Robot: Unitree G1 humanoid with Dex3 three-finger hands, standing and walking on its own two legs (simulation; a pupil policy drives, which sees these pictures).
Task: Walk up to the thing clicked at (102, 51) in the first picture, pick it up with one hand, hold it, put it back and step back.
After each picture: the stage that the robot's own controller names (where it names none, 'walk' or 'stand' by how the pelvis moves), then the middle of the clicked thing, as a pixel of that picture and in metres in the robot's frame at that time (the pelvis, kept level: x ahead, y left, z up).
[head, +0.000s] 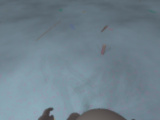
stand; (103, 49) +1.41 -0.23 -0.65
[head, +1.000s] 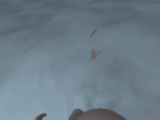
walk; (93, 54) +1.30 +0.09 -0.63
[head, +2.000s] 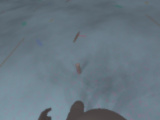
walk; (78, 68) +0.81 +0.29 -0.65
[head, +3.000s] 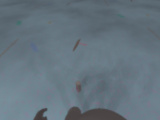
walk; (78, 86) +0.53 +0.18 -0.64
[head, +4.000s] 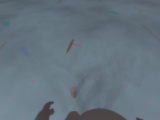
stand; (73, 93) +0.41 +0.21 -0.64
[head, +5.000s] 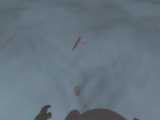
stand; (76, 91) +0.41 +0.16 -0.64
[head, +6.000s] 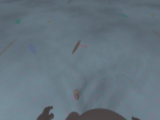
stand; (76, 94) +0.40 +0.16 -0.66
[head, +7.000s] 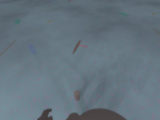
stand; (77, 95) +0.38 +0.16 -0.66
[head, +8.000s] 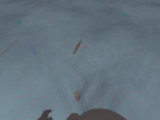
stand; (77, 96) +0.38 +0.16 -0.66
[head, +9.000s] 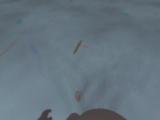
stand; (77, 96) +0.37 +0.15 -0.66
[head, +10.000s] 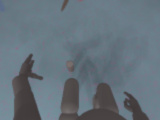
go down; (70, 67) +0.43 +0.19 -0.39
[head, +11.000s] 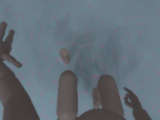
go down; (65, 57) +0.45 +0.23 -0.28
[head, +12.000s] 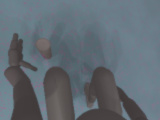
close in; (45, 51) +0.42 +0.27 -0.17
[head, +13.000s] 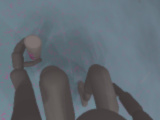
close; (34, 50) +0.42 +0.29 -0.15
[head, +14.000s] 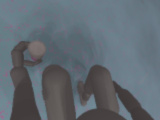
lift; (37, 53) +0.38 +0.28 -0.16
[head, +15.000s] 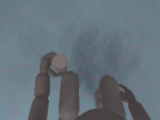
lift; (61, 66) +0.33 +0.22 -0.03
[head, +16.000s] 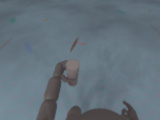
hold; (72, 75) +0.31 +0.13 +0.06
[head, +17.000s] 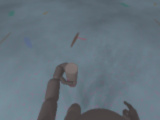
hold; (71, 77) +0.30 +0.14 +0.02
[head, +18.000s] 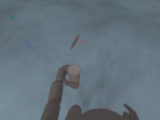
crouch; (74, 78) +0.30 +0.13 +0.01
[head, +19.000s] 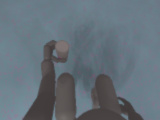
crouch; (62, 54) +0.44 +0.18 -0.07
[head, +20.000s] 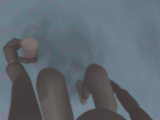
lower; (31, 53) +0.41 +0.28 -0.17
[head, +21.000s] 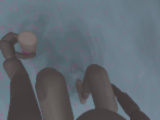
lower; (29, 48) +0.42 +0.29 -0.17
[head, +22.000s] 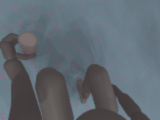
lower; (29, 48) +0.42 +0.30 -0.17
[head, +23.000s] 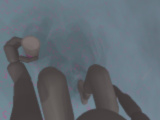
lower; (32, 51) +0.41 +0.29 -0.16
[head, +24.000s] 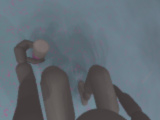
loosen; (39, 53) +0.40 +0.27 -0.17
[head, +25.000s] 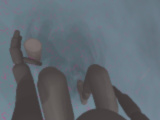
withdraw; (34, 53) +0.40 +0.28 -0.16
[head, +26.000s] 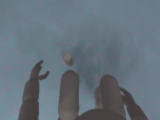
walk; (68, 60) +0.43 +0.22 -0.27
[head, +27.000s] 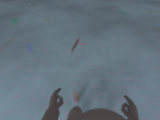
stand; (76, 97) +0.36 +0.15 -0.59
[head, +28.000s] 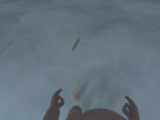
stand; (76, 95) +0.38 +0.17 -0.60
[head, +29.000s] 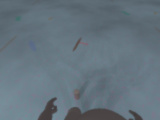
stand; (76, 94) +0.38 +0.16 -0.62
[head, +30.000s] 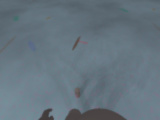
walk; (77, 93) +0.39 +0.15 -0.65
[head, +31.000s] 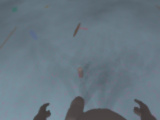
walk; (80, 72) +0.59 +0.18 -0.62
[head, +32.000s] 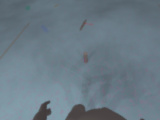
walk; (85, 57) +0.92 +0.15 -0.63
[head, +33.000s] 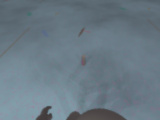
stand; (83, 60) +1.01 +0.15 -0.65
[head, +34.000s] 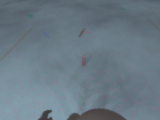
stand; (83, 60) +1.02 +0.15 -0.66
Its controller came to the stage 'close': yes
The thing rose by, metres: 0.66
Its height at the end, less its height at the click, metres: +0.00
